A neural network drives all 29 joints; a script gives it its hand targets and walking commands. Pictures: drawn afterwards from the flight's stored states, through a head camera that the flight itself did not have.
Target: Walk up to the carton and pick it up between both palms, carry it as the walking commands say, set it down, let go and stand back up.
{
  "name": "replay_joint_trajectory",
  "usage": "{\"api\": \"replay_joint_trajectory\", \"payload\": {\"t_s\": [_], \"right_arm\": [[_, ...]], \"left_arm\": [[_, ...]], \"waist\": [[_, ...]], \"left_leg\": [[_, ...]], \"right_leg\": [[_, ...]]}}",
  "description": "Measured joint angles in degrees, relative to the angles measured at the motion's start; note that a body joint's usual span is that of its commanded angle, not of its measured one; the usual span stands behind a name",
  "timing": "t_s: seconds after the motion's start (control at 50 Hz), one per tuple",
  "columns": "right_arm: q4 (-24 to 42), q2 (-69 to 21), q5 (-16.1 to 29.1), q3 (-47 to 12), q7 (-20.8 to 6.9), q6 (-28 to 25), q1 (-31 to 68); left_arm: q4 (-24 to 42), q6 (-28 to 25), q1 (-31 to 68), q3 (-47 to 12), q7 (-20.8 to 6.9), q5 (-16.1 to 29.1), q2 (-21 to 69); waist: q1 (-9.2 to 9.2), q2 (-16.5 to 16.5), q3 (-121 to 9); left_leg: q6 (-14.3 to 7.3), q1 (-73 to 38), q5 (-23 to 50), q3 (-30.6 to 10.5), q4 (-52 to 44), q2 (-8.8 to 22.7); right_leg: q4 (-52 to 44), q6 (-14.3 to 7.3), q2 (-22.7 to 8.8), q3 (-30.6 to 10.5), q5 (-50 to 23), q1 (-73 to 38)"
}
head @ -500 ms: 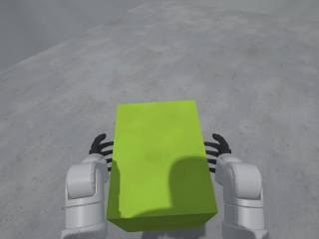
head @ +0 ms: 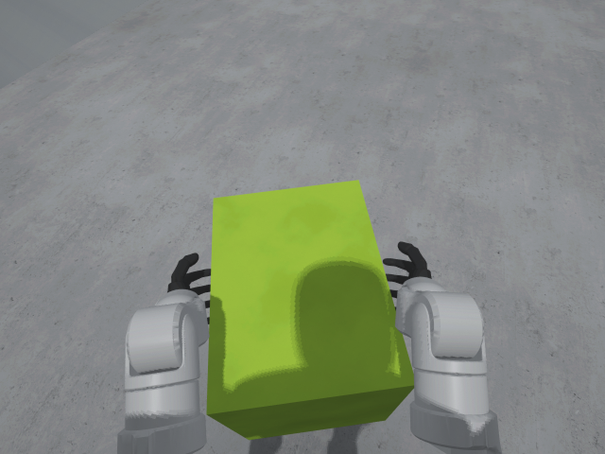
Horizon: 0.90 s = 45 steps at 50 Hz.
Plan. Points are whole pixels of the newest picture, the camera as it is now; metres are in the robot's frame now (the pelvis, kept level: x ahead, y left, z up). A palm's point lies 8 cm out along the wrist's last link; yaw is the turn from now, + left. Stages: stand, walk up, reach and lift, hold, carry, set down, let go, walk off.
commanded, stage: carry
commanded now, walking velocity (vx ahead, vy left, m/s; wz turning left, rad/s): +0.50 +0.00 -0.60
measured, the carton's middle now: (302, 313) +0.33 +0.00 -0.03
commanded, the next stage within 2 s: none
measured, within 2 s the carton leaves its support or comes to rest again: neither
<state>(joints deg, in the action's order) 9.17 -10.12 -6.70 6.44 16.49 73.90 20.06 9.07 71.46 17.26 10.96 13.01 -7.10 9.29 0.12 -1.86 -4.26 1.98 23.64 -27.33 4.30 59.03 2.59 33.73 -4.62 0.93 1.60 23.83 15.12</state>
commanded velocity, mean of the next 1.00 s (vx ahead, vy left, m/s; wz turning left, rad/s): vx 0.50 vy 0.00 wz -0.60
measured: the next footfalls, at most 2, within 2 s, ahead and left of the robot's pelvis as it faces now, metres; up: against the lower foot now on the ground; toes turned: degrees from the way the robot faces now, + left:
left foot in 0.30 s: +0.36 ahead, +0.10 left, +0.00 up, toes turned -10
right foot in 0.66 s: +0.50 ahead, -0.26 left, +0.00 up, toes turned -22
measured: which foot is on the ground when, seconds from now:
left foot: up 0.00-0.28, down 0.30-0.70, up 0.72-0.94, down 0.96-1.00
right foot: down 0.00-0.30, up 0.32-0.64, down 0.66-0.98, up 1.00-1.00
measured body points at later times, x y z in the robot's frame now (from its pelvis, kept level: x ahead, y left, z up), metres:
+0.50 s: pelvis +0.29 -0.02 +0.00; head +0.35 -0.03 +0.45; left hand +0.63 +0.03 +0.04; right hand +0.54 -0.25 +0.05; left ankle +0.32 +0.11 -0.73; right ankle +0.23 -0.12 -0.67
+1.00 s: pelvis +0.59 -0.17 +0.00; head +0.64 -0.18 +0.44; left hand +0.94 -0.21 +0.05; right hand +0.78 -0.46 +0.07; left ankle +0.65 -0.06 -0.73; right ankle +0.46 -0.24 -0.72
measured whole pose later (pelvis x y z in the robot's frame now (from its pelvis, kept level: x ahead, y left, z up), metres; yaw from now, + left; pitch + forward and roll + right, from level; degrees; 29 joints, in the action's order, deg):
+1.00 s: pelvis +0.59 -0.17 +0.00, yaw -34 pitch +7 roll +0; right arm 11.0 -10.4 -6.7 7.1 15.1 72.2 20.7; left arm 12.5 72.8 19.8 11.3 14.0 -8.4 10.0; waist 0.3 -1.7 -2.8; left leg 2.9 22.2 -14.7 5.3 33.4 3.9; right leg 38.3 -1.7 4.7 -8.4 24.4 18.7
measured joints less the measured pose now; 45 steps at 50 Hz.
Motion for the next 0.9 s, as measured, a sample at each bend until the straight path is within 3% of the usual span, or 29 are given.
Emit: {"api": "replay_joint_trajectory", "payload": {"t_s": [0.04,0.14,0.2,0.26,0.28,0.32,0.38,0.42,0.5,0.58,0.66,0.7,0.74,0.78,0.84,0.9], "right_arm": [[0.0,-0.1,0.0,0.0,0.3,0.1,0.6],[0.8,-0.3,0.0,0.0,0.3,-0.1,2.1],[1.8,-0.5,0.0,0.0,0.3,-0.2,1.5],[3.0,-0.2,0.0,0.0,0.0,0.4,0.6],[3.2,-0.2,0.0,0.0,0.0,0.4,0.5],[1.9,-0.4,0.0,0.0,-0.3,-0.2,0.9],[-0.8,-0.5,0.0,0.0,-1.2,-2.4,1.1],[-1.0,-0.4,0.0,0.0,-1.5,-2.5,0.9],[1.3,-0.2,0.0,0.0,-1.2,-1.3,0.3],[3.3,-0.2,0.0,0.0,-0.8,-0.4,0.3],[3.4,-0.3,0.0,0.0,-0.6,-0.3,0.6],[2.5,-0.3,0.0,0.4,-0.7,-1.0,1.6],[0.9,-0.3,0.0,0.6,-1.5,-2.3,1.8],[0.4,-0.3,0.0,0.6,-1.9,-2.9,1.0],[0.8,-0.2,0.0,0.6,-1.9,-2.2,0.6],[1.4,-0.3,0.0,0.6,-1.5,-1.7,0.8]], "left_arm": [[0.4,0.0,0.0,0.0,0.0,-0.2,0.0],[2.6,0.0,0.2,0.0,0.0,-0.6,0.0],[3.0,0.1,0.2,0.0,0.0,-0.4,0.1],[3.0,0.8,0.9,0.0,0.0,-0.1,0.3],[3.0,1.0,1.1,0.0,0.0,-0.3,0.3],[3.0,1.0,1.1,0.1,0.0,-1.1,0.3],[3.0,1.1,1.1,0.3,0.3,-2.2,0.3],[3.1,1.3,1.0,0.3,0.4,-2.2,0.3],[3.1,1.3,1.4,0.3,0.5,-0.9,0.4],[3.8,1.2,1.6,0.3,0.5,-0.2,0.5],[3.9,1.2,1.8,0.3,0.6,-0.3,0.4],[3.9,0.6,2.0,0.3,0.6,-0.9,0.6],[3.8,0.5,2.0,0.3,0.7,-1.6,0.6],[3.6,0.8,2.0,0.3,0.9,-1.6,0.6],[3.4,1.3,2.0,0.3,0.9,-1.4,0.7],[3.4,1.3,2.1,0.3,0.9,-1.2,0.7]], "waist": [[0.04,-0.2,1.0],[0.12,-0.2,3.6],[0.15,-0.1,4.0],[0.18,0.0,2.3],[0.23,0.1,1.7],[0.32,0.2,1.0],[0.27,-1.4,1.6],[0.18,-1.2,2.5],[0.14,-0.7,4.1],[0.13,0.1,4.4],[0.08,0.8,1.1],[-0.02,2.2,1.6],[-0.06,2.2,2.7],[0.02,1.1,3.7],[0.11,0.8,4.8],[0.18,0.4,5.0]], "left_leg": [[0.0,3.4,-0.4,-0.1,5.3,-0.9],[0.0,10.8,-0.5,-0.2,5.1,-1.1],[0.0,12.8,1.6,-0.2,0.1,-1.1],[0.0,12.8,6.2,-0.3,-10.9,-1.4],[0.0,11.6,7.4,-0.3,-16.2,-1.7],[-1.7,9.1,18.7,0.1,-21.2,-1.3],[-2.6,6.8,13.9,2.7,-19.9,-0.6],[-2.6,4.0,12.0,3.7,-22.1,0.3],[-2.3,-2.7,10.4,4.7,-27.3,1.9],[-0.1,-9.4,6.6,4.7,-29.1,3.8],[2.2,-13.6,0.5,4.8,-26.3,5.7],[2.2,-13.2,-0.3,4.1,-16.5,7.7],[2.3,-9.6,-3.6,1.0,-3.1,5.4],[2.3,-5.7,-4.3,0.5,4.8,2.4],[2.3,-1.0,-4.4,0.3,3.7,1.3],[2.2,0.4,-4.5,0.1,-7.7,1.1]], "right_leg": [[-4.1,-0.5,0.5,-1.1,-0.2,-3.9],[-10.2,-1.4,1.5,-5.5,0.7,-12.2],[-10.7,-1.4,1.6,-8.7,3.1,-16.7],[-10.0,-1.4,1.8,-10.9,6.0,-19.5],[-7.6,-1.4,2.1,-10.9,7.1,-19.4],[7.1,-0.7,3.3,-10.8,7.1,-14.6],[31.6,0.2,3.7,-9.2,6.7,-0.1],[35.5,0.6,2.4,-6.1,6.7,8.2],[26.3,2.1,-1.3,-2.1,6.1,18.5],[13.2,2.2,-3.2,-1.5,-3.3,21.2],[3.0,2.2,-2.4,-0.8,-9.5,19.7],[3.5,2.6,-0.7,-0.7,-15.7,17.2],[4.5,2.7,0.6,-2.2,-12.0,15.0],[2.8,2.7,1.0,-4.3,-9.7,11.9],[-1.2,2.7,2.0,-6.2,-9.0,6.8],[-2.3,2.7,2.8,-8.4,-6.6,3.2]]}}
